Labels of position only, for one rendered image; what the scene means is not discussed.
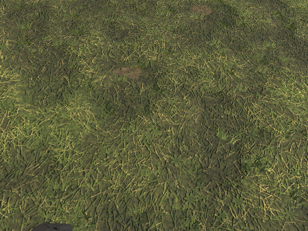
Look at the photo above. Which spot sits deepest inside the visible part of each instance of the left robot hand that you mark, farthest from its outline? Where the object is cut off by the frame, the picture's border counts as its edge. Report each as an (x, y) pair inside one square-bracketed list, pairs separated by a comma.
[(47, 226)]

